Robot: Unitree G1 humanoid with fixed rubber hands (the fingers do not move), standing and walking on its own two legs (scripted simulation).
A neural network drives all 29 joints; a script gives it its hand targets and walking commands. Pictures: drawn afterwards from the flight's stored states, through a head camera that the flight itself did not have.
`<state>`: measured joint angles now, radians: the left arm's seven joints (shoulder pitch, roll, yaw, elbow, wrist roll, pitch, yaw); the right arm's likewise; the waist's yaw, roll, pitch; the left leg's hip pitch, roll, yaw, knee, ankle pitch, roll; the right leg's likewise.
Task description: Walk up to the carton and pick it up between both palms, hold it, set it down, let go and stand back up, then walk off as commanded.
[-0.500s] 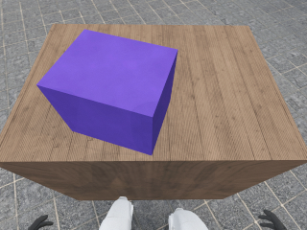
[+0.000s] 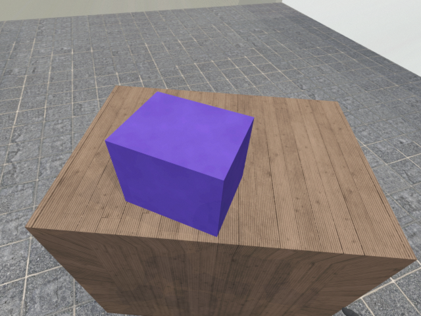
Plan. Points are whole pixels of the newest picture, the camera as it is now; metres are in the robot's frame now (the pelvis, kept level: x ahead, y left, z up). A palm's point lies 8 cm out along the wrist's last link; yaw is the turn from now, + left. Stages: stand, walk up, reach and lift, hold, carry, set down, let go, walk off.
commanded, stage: walk up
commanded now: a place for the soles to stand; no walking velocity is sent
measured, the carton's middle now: (186, 161) +0.43 +0.08 +0.06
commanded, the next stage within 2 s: none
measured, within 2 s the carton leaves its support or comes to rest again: neither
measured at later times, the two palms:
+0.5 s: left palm out of the picture +0.05 +0.41 -0.11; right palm out of the picture +0.06 -0.25 -0.12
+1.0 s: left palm out of the picture +0.11 +0.38 -0.12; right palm out of the picture +0.06 -0.20 -0.10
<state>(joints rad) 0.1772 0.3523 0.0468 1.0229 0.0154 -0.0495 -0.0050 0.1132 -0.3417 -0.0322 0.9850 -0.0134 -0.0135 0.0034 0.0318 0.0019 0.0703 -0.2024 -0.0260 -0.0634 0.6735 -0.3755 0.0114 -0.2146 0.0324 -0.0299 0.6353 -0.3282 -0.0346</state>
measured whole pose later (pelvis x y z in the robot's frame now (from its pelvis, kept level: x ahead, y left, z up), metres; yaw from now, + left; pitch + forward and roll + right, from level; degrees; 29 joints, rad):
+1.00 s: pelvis -0.01 +0.10 +0.00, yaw -5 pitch -6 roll -1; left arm 0.11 0.35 0.03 1.03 0.01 -0.03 -0.01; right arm 0.13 -0.34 -0.02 1.01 -0.02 -0.05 0.00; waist 0.00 -0.02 0.11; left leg -0.23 0.02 0.08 0.67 -0.36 0.04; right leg -0.23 0.01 0.02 0.64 -0.31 0.01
